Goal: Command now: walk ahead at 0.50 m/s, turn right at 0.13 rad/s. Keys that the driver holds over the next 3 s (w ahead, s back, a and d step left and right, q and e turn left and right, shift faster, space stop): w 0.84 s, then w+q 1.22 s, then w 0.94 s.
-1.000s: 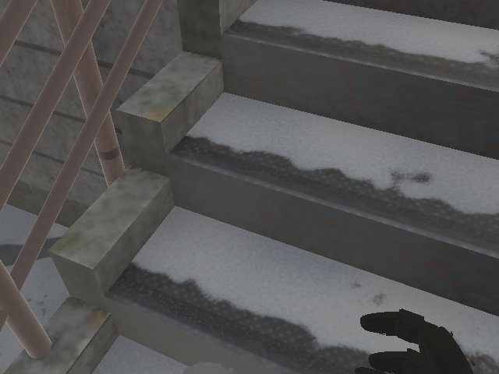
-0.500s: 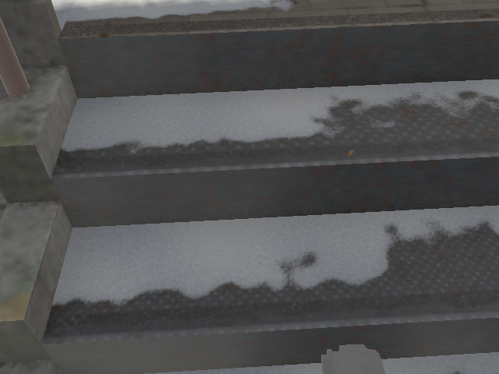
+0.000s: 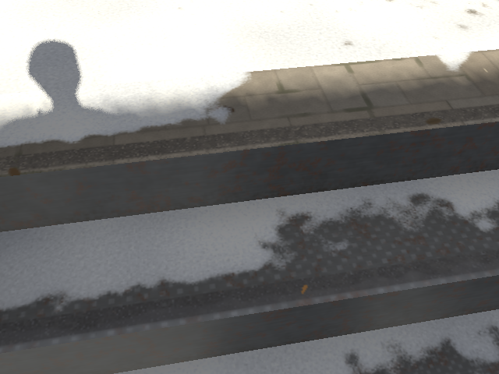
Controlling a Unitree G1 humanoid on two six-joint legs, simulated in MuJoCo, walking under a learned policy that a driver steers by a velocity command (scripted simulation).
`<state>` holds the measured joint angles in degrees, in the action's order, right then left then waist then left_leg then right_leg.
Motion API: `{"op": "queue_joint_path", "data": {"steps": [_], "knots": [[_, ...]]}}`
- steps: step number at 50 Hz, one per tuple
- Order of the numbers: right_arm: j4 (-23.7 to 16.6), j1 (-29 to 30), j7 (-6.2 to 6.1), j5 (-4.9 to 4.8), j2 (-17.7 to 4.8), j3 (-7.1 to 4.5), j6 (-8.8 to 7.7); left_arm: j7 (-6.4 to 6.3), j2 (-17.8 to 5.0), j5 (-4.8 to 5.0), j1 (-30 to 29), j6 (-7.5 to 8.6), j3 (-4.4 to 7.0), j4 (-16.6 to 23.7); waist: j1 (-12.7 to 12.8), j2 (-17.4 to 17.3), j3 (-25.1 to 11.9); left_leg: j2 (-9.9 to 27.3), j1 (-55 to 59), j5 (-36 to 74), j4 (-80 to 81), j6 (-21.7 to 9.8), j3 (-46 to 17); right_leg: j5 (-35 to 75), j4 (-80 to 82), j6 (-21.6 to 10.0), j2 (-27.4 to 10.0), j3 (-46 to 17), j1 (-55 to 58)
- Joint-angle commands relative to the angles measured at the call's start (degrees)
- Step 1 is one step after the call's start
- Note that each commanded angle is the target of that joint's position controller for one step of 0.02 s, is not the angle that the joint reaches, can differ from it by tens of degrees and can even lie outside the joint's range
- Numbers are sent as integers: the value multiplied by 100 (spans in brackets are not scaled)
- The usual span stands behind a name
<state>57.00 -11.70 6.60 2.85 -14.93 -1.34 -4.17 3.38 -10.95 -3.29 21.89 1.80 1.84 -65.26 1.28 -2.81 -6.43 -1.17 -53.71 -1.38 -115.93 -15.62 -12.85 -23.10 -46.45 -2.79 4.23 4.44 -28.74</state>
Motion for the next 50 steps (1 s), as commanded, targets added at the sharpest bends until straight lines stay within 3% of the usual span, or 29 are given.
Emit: {"op": "queue_joint_path", "data": {"steps": [1,3,5,8,9,12,13,14,15,16,18,19,20,24,25,26,27,32,34,35,36,39,41,42,43,44,46,48,50], "knots": [[-590,-122,-56,-39,743,289,207,-14,541,-76,-1725,298,-275,585,-1078,168,379,418,-915,-880,-290,-153,725,1459,2970,-965,-1199,-1018,-587],[-995,649,-33,-149,767,436,207,-147,384,-376,-732,344,-338,314,-723,646,432,398,-1826,-1303,-1623,-182,867,1071,3175,-1092,-1355,-1217,-239],[-1581,1642,-152,-159,537,476,207,-137,166,-620,355,379,-392,-43,-420,45,276,716,-2257,-605,284,-185,950,959,3149,-787,-1295,-982,616],[-2144,2927,-234,-124,275,511,433,98,-400,-136,300,333,-333,400,-153,813,398,651,739,-1634,2851,451,1801,1560,4770,-1107,-1388,-812,-1070],[-2011,2243,-139,-157,524,496,447,130,-728,130,181,425,-276,608,-489,1426,301,280,1411,-1644,2709,783,2143,3887,4525,-1263,-1616,-701,-651],[-1888,1397,-54,-90,46,260,340,205,-1467,252,531,601,41,448,-755,1242,-260,-360,1263,-2274,4957,710,2443,9219,2761,-1203,-1940,-357,2549],[-1555,565,-100,6,-259,141,272,238,-1235,31,1036,585,134,272,-574,968,-992,-60,2573,-75,4834,242,1577,9215,1413,-791,-1532,-164,2133],[-918,-1437,-667,-108,-238,-72,183,-238,-664,505,731,558,120,794,-1220,-131,-1925,882,4345,-3349,6264,173,-714,6996,-757,-280,-855,63,1097],[-464,-1716,-858,-335,-864,-279,237,-271,-457,410,-268,472,214,1232,-1229,-1457,-1272,1296,4382,-4958,8852,-249,-3304,2090,-2839,-195,96,-150,-656],[-399,-803,-898,-294,-925,-348,183,-249,60,39,-631,410,162,1659,-627,-1310,-714,1399,4021,-5648,9583,-51,-3978,1404,-4716,-349,-198,-1077,-1635],[-213,-300,-853,-201,-188,-299,122,-248,620,-58,-1069,380,13,2175,-196,-498,462,1307,2875,-4770,9050,308,-2507,1773,-5490,-555,-522,-1036,-2515],[-56,-419,-549,70,418,-59,-21,-19,225,304,-649,269,-10,1255,-555,-419,846,1093,2655,-3503,8468,103,-1696,2361,-5721,-898,-107,-2068,-3352],[103,-333,-472,116,779,34,-58,60,184,277,-607,275,-10,1352,-223,-243,565,1131,2594,-2495,8677,138,-1670,2366,-6154,-1129,-157,-2062,-3423],[359,7,-337,265,565,60,-35,10,-180,194,-887,227,6,1333,138,505,16,961,3202,-1549,9158,345,-375,2526,-6220,-1091,-183,-1693,-4400],[480,-789,-686,-419,332,-110,-190,-275,729,-188,-1485,175,-189,2045,358,274,348,1143,2961,-2280,9432,417,-290,1799,-5884,-484,-526,-810,-3748],[528,-888,-848,-447,483,-11,-270,-350,560,-110,-1846,145,-167,2064,205,677,627,937,2785,-2025,9580,490,73,1994,-5453,-320,-616,-479,-3757],[645,-971,-431,398,715,146,-182,-54,36,288,-1805,46,-196,1709,-215,-256,245,880,3259,-1320,9544,115,186,1953,-7484,-705,-550,-715,-4849],[1197,-2370,-331,724,827,294,-43,-84,276,220,-2809,155,-541,2367,-476,208,703,1351,5199,-857,9694,113,79,1585,-7332,-1498,-813,-1068,-7214],[1395,-2913,-270,717,760,376,-83,-62,73,252,-4057,-63,-547,3000,-755,99,593,1334,4581,-1253,10577,117,215,2243,-5568,-1413,-1181,-248,-6309],[741,-2085,-765,-433,392,221,-260,-199,703,282,-4091,65,-605,3349,-536,-4,1672,1247,3230,-1085,11644,343,155,268,-5411,-411,-942,612,-4776],[1503,-3032,-265,381,918,517,-82,-12,493,200,-5600,-317,-782,3656,-856,-108,505,1675,3089,-1101,11793,130,294,1227,-4355,-1069,-1310,-117,-4033],[799,-2409,44,-32,-160,251,-341,358,285,73,-4006,-534,-575,3147,100,-741,330,1548,4056,6323,10857,-70,1434,782,-3640,-773,-389,1046,-2189],[887,-2549,-6,-187,-540,86,-455,294,23,84,-3309,-364,-412,2890,266,-1028,-25,1695,5678,8255,10021,293,1400,289,-1783,-727,-53,1120,-1406],[668,-2398,-707,-481,-572,-101,-454,-201,194,372,-1152,-39,-316,2161,845,-506,-726,1580,5817,8258,8269,657,1443,-988,-1379,-799,206,578,230],[461,-2765,-842,-707,-265,-116,-521,-392,28,330,-258,90,-190,1827,861,47,-1540,1181,3598,6887,6694,1006,1287,-307,-1345,-1155,-831,-1309,2626],[745,-2379,20,299,791,173,-286,-107,-641,-140,409,-213,-185,1596,1210,1422,-2267,-137,1332,90,5231,897,380,486,1285,-1952,-1868,-4526,3823],[560,-1588,237,-235,239,-298,-248,-31,-1189,-30,576,45,181,1126,974,787,-72,-411,-5,584,967,810,-890,-613,2058,-1328,-2057,-4809,1654],[345,-1202,61,-62,525,-119,-319,65,-168,130,-746,146,5,972,203,128,-54,-350,-661,256,-779,329,-519,996,1914,-1664,-2267,-3638,1069],[93,-910,-84,-185,805,51,-115,151,629,-64,-1383,193,-262,731,-481,-246,-34,59,-944,677,-394,-126,-401,1464,2163,-910,-2156,-2230,549]]}}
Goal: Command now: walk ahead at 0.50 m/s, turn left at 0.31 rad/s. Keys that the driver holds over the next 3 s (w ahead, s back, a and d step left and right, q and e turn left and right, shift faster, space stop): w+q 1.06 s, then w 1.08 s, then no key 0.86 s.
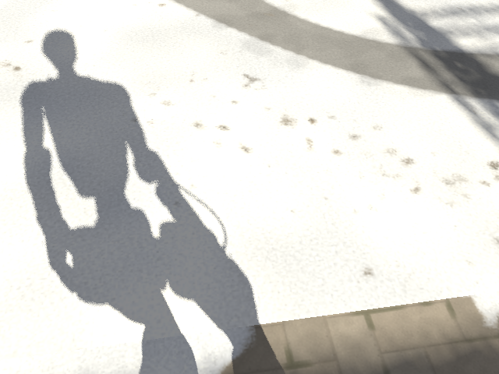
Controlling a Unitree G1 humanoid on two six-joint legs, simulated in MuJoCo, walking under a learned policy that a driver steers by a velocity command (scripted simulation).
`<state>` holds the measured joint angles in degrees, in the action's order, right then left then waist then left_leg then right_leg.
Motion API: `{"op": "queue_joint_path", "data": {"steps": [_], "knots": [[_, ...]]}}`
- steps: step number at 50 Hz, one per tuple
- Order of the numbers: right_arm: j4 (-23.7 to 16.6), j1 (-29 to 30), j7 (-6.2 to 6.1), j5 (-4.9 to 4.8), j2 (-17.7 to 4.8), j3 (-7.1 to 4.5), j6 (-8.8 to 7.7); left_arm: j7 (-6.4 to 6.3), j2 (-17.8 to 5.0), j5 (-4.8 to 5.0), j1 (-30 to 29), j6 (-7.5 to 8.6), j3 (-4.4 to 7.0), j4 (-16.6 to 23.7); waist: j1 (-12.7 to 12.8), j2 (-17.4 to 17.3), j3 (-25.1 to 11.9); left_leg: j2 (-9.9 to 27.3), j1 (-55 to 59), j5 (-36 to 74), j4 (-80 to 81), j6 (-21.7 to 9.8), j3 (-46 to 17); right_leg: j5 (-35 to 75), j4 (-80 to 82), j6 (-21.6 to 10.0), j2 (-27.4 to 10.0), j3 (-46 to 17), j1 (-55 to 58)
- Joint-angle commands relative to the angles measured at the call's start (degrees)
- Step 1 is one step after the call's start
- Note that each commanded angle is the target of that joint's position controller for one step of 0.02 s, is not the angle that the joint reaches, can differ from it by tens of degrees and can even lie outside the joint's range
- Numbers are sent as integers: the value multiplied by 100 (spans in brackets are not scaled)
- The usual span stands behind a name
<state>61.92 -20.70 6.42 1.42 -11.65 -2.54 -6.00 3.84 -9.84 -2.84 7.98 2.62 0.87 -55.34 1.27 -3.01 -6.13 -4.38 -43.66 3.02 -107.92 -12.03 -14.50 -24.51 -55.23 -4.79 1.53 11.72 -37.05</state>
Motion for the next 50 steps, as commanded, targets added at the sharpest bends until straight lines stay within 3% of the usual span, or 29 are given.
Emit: {"op": "queue_joint_path", "data": {"steps": [1,3,4,5,7,10,12,13,15,17,19,20,21,22,24,26,28,30,33,36,39,41,42,43,44,45,46,48,50], "knots": [[-367,-17,-52,-48,706,235,160,77,506,-176,-158,152,-142,-295,-690,-171,81,535,-2006,140,-1152,-469,-77,1578,3234,-491,-1712,-2274,1142],[-409,158,6,-59,765,286,225,-27,500,-145,-340,252,-136,-237,-894,289,335,684,-2084,-544,-1372,-403,468,1668,3677,-398,-1318,-1099,806],[-544,514,35,-134,706,338,228,-64,357,-290,141,231,-138,-414,-718,618,373,578,-2627,-1125,-2835,-418,764,1742,3841,-587,-1404,-1196,1008],[-737,839,5,-185,670,369,204,-83,395,-396,291,220,-188,-492,-714,313,410,529,-3038,-1060,-2759,-565,638,1552,3854,-458,-1363,-943,1166],[-1245,1786,-77,-146,486,431,205,-114,275,-572,1268,206,-283,-914,-385,436,461,475,-3835,-1175,-2421,-832,742,1581,3916,-350,-1230,-676,1991],[-1886,2907,-204,-113,117,482,312,-45,-24,-699,2284,176,-321,-1116,156,604,281,725,-3943,-426,149,-528,1246,1823,4312,-379,-1193,-389,3044],[-2155,3622,-181,-97,247,540,613,115,-280,-540,2097,141,-311,-923,109,896,461,870,-2714,-1149,1361,-233,2069,2833,5395,-607,-1548,-116,2376],[-2126,3321,-118,47,368,505,708,170,-280,-355,1723,283,-377,-711,-308,1098,636,824,-1605,-1587,1695,-111,2232,4501,5345,-659,-1774,91,1906],[-2243,3190,-73,1,111,395,711,165,-1094,-103,2034,571,-212,-721,-615,1017,335,231,-682,-2095,2561,94,2578,8961,4561,-496,-1951,350,2694],[-1965,2185,-112,-8,-77,261,582,152,-1577,-18,1801,577,-3,-604,-938,1406,153,-256,-472,-2611,4119,138,2552,10444,3461,-395,-2198,274,4305],[-1432,463,-285,-153,-550,63,470,135,-1205,-406,2073,575,30,-424,-1017,790,-1259,-184,3059,-1114,4270,-327,846,9613,1404,-91,-1693,-74,1991],[-966,-727,-358,29,-862,-81,497,265,-939,-504,1814,503,-33,-341,-1439,-44,-1285,126,4385,-1841,5735,-535,-668,5910,-142,-66,-980,-449,316],[-869,-1245,-362,210,-1129,-132,496,350,-825,-191,1494,330,89,-172,-1357,-889,-1295,915,4230,-2334,7736,-1009,-2980,1928,-3172,87,58,-1378,-572],[-744,-944,-446,260,-1113,-210,340,335,-476,-85,1362,293,49,-135,-1159,-436,-897,1026,3593,-3279,7978,-624,-3087,2419,-4424,-95,60,-2536,-1275],[-511,-114,-445,80,-361,-37,149,104,-160,-181,720,385,-105,242,-575,-76,-48,936,2404,-2779,7798,-687,-2652,2252,-5786,-248,186,-2605,-1998],[-383,784,-321,172,90,146,75,-40,-91,-179,407,322,-200,586,160,676,-56,725,1828,-1669,7681,-465,-1590,2182,-5388,-352,57,-2502,-2325],[-695,1520,-296,148,-30,123,-57,-123,-465,-121,301,222,-114,687,452,460,-97,520,1312,-1190,8041,-365,-635,1414,-4480,-94,-218,-1916,-1938],[-842,1422,-402,127,-167,115,-261,-285,-679,-129,18,311,-30,861,333,326,-42,276,911,-1279,8457,-183,-273,1471,-3730,212,-424,-1627,-1333],[-846,608,-508,199,-369,65,-378,-261,-469,-135,-746,362,-112,1235,-145,446,38,351,1241,-466,8561,-107,-59,1951,-1179,661,-787,-1412,-511],[-780,-93,-340,-101,-488,-54,-355,-190,-160,-7,-1370,192,-178,1477,-362,-91,442,573,1193,-639,8730,-188,-417,2097,889,937,-610,-1062,796],[-802,-246,-235,-90,-737,-196,-302,-241,-639,-25,-1634,173,6,1563,-341,-172,564,1125,2620,82,8340,-234,-1113,2135,1981,782,-400,-1030,696],[-848,-126,-225,10,-715,-244,-255,-399,-1003,177,-1056,364,195,1428,-66,-138,100,932,3038,1335,7558,140,-1073,2349,2365,273,-389,-935,1904],[-967,-163,-225,87,-258,-133,-283,-481,-1190,239,110,513,265,1152,237,469,-1029,356,2542,1221,6057,572,-596,3274,1946,-505,-1041,-1518,3920],[-1096,-1094,-278,154,470,54,-338,-439,-1365,194,1174,565,232,997,105,2378,-2641,-717,552,-2628,4258,1120,165,4084,2507,-2202,-2571,-3955,6784],[-1200,-90,-263,72,-233,-137,-270,-443,-1240,21,1587,509,300,656,661,2076,-1425,-456,-1193,-3710,2909,1089,488,1644,3686,-1867,-2832,-5295,6340],[-1247,425,-309,19,-316,-187,-172,-497,-1214,24,1098,481,331,672,531,1232,-199,3,-1557,-2694,2135,901,499,-80,3954,-1193,-2693,-4687,4919],[-1087,401,-398,-16,-276,-169,-110,-538,-778,32,577,437,204,729,253,808,200,424,-1151,-1844,2329,794,657,-232,4110,-825,-2496,-3806,3754],[-960,532,-429,220,1,-122,-92,-558,114,69,233,396,-7,780,-61,672,237,840,-240,-1341,3093,753,716,1276,4511,-686,-2132,-2589,2992],[-1015,908,-309,184,238,-76,-44,-649,6,-16,161,396,89,708,-51,661,172,913,-120,-1417,3452,801,840,1919,4707,-676,-1858,-1804,3039]]}}
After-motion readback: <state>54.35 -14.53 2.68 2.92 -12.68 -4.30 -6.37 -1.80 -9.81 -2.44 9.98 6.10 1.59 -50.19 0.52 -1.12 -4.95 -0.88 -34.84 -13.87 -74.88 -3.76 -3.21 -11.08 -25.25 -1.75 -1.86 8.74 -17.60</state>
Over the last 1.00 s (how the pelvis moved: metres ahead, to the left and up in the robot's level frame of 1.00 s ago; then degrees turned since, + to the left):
0.58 0.02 0.31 1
